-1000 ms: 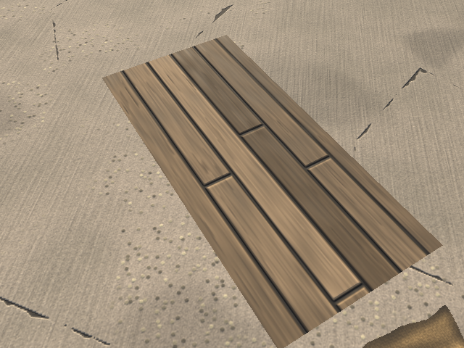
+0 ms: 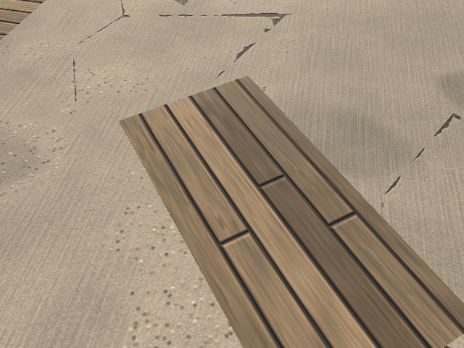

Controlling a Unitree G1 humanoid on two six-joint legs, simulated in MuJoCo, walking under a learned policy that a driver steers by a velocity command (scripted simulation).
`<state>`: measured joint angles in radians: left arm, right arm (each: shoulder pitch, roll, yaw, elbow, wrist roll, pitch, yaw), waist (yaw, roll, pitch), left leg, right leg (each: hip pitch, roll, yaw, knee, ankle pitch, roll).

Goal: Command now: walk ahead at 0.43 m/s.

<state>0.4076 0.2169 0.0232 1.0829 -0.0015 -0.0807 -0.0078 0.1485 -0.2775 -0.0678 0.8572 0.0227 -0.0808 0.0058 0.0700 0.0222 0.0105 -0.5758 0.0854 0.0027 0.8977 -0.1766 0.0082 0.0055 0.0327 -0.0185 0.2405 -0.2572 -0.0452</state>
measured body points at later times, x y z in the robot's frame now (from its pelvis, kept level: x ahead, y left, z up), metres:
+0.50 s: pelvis +0.27 +0.07 +0.00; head +0.29 +0.07 +0.45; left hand +0.41 +0.34 -0.12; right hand +0.30 -0.20 -0.14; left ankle +0.27 +0.15 -0.75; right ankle +0.39 -0.11 -0.67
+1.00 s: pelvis +0.57 +0.00 +0.00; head +0.59 -0.01 +0.45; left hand +0.61 +0.27 -0.13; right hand +0.68 -0.27 -0.13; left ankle +0.60 +0.16 -0.67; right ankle +0.58 -0.08 -0.75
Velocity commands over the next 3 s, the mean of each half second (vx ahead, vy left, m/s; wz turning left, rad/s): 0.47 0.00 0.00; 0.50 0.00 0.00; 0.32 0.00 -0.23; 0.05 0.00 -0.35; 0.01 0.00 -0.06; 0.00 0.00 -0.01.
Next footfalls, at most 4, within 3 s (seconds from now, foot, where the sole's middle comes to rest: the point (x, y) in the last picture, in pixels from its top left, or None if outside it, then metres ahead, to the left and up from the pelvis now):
0.22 left None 0.31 0.15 -0.78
0.76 right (293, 312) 0.62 -0.08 -0.78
1.28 left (224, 224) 0.93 0.15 -0.78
1.74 right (295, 246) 0.85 -0.09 -0.78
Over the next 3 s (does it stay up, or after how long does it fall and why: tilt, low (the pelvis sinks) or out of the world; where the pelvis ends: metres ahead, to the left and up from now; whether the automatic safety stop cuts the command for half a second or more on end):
stays up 0.85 0.04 -0.01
